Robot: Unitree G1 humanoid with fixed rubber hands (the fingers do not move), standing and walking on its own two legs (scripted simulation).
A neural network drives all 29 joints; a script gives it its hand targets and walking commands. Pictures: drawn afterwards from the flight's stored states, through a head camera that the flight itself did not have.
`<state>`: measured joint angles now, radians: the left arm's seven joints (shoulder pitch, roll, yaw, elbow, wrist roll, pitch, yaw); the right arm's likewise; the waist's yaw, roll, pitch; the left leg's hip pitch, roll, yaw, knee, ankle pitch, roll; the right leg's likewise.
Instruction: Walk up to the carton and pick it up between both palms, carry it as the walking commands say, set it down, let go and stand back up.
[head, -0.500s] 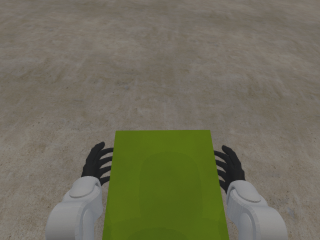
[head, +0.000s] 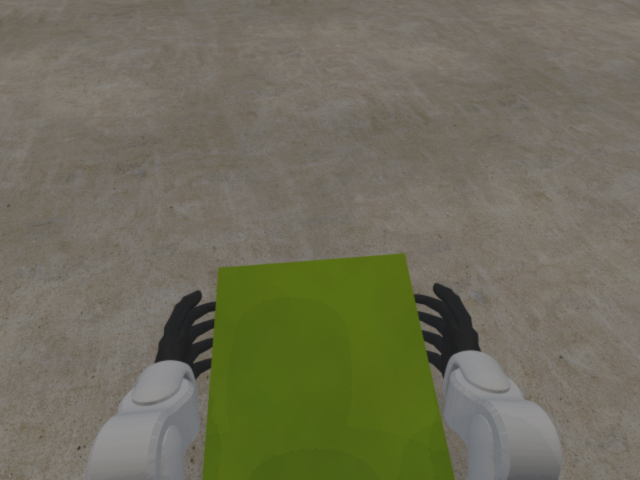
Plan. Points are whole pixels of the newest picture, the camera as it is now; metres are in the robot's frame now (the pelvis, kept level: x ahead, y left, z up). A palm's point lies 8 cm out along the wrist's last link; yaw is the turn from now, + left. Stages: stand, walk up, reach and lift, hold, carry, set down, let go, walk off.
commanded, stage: carry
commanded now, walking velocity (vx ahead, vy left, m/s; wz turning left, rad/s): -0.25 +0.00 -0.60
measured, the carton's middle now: (322, 388) +0.25 +0.00 +0.01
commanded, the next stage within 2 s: none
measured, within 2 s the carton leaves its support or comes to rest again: neither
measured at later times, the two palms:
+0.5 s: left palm out of the picture +0.09 +0.03 +0.07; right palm out of the picture -0.02 -0.23 +0.06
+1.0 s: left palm out of the picture -0.07 +0.06 +0.09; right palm out of the picture -0.23 -0.18 +0.11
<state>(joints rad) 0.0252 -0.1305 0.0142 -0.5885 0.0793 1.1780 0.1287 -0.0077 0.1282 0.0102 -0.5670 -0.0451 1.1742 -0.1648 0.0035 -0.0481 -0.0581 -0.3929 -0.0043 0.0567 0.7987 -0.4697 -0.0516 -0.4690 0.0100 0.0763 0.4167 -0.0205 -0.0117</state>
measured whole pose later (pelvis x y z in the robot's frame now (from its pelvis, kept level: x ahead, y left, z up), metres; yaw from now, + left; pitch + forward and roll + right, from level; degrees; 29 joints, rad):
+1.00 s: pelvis -0.34 +0.06 +0.01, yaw -35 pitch +2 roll -3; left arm 0.00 -0.13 -0.02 -0.58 0.06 1.23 0.16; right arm 0.05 0.13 -0.02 -0.60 -0.05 1.18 -0.16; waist 0.05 -0.03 -0.04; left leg -0.29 0.12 0.16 0.52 -0.26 0.01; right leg -0.62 0.03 0.00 1.24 -0.40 0.06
